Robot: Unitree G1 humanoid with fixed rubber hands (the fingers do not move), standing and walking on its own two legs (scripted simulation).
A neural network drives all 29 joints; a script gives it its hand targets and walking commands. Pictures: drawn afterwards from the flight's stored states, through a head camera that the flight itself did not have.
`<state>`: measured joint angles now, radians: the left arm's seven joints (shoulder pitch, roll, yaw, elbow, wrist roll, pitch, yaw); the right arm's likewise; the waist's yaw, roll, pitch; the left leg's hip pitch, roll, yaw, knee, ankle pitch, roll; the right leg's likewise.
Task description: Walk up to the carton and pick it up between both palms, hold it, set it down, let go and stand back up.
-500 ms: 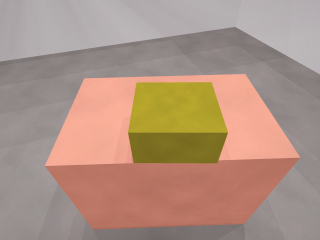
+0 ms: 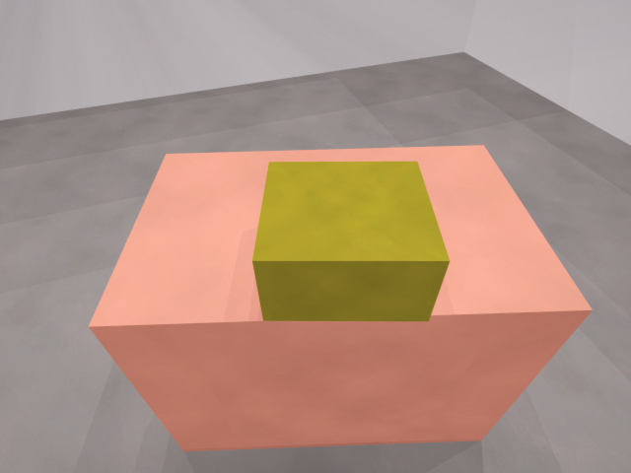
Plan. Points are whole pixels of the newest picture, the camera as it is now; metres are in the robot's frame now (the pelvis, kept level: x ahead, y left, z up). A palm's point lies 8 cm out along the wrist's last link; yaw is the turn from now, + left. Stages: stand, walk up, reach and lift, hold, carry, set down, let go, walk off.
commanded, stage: stand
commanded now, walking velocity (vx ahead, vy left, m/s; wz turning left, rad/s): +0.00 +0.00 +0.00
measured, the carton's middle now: (344, 237) +0.55 +0.00 -0.02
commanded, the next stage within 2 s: none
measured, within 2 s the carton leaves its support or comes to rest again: neither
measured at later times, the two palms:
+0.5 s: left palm out of the picture +0.09 +0.27 -0.11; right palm out of the picture +0.07 -0.28 -0.12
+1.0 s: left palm out of the picture +0.09 +0.27 -0.11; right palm out of the picture +0.07 -0.28 -0.12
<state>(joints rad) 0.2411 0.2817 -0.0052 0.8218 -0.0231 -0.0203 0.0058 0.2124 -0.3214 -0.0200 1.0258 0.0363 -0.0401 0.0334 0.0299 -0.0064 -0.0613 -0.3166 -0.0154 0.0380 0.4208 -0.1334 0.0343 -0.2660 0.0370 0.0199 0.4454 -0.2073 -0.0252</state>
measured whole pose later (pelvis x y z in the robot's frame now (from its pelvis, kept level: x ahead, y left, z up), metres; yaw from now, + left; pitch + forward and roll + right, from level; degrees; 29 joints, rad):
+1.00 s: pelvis +0.00 +0.00 +0.00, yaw +0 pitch +2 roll +0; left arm 0.24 0.28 -0.01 0.83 -0.02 -0.02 0.01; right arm 0.21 -0.32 -0.02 1.03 0.04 -0.04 0.03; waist 0.03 -0.01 -0.06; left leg -0.32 -0.02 0.04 0.42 -0.13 0.03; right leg -0.27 0.04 0.02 0.45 -0.21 -0.03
